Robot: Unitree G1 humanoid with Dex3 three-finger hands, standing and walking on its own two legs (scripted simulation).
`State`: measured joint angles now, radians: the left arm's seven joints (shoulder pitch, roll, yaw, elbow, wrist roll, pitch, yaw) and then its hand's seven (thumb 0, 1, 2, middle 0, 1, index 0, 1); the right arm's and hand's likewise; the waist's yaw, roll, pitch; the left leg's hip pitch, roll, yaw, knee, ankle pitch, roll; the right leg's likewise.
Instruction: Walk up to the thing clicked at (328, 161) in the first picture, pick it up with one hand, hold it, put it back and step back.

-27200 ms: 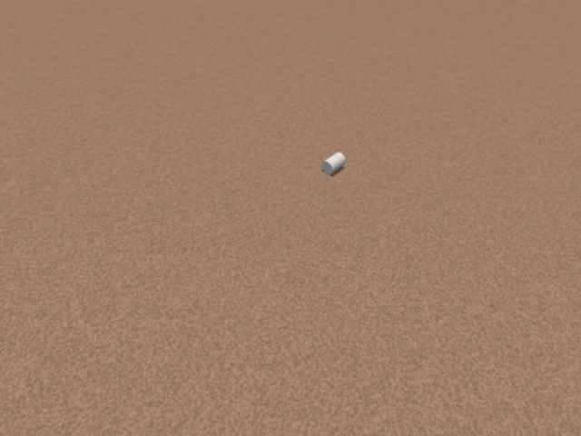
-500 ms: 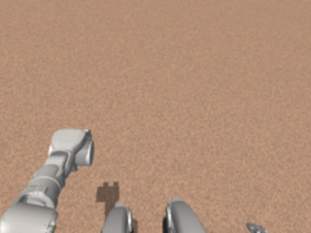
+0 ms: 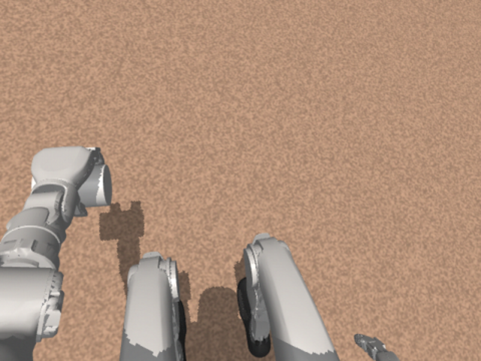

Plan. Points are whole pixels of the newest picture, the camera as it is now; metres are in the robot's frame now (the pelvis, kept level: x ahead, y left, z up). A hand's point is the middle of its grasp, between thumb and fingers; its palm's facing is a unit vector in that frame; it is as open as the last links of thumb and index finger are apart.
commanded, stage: crouch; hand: left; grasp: from above
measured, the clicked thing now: (75, 187) +0.45 +0.24 -0.17
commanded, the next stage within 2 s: lower in 0.92 s
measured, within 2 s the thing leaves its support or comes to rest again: neither
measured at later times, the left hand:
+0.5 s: hand (91, 189) +0.47 +0.24 -0.25, palm faces -0.47 -0.02 -0.88, open 10.5 cm
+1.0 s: hand (98, 190) +0.48 +0.24 -0.30, palm faces -0.48 -0.02 -0.88, open 10.5 cm
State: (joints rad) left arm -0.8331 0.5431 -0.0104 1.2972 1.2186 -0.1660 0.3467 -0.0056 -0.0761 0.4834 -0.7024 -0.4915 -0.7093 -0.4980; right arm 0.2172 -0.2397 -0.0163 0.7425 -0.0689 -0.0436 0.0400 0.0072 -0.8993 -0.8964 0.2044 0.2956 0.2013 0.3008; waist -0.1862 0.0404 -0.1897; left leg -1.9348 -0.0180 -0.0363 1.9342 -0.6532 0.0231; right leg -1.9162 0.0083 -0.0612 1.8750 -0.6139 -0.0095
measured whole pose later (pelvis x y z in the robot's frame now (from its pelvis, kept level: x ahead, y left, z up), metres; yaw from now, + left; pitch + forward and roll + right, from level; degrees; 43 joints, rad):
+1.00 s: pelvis -0.01 +0.00 -0.12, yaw -4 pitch +36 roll -7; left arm -1.01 0.72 0.06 1.49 1.28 -0.21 0.40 0.00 -0.06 0.44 -0.73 -0.42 -0.74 -0.43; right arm 0.19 -0.27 0.06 0.74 -0.13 -0.06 0.13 0.00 -0.92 -0.90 0.20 0.30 0.20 0.30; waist -0.27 -0.01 -0.05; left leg -2.25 -0.01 -0.08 2.32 -0.71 0.02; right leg -2.22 0.01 -0.12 2.23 -0.64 -0.02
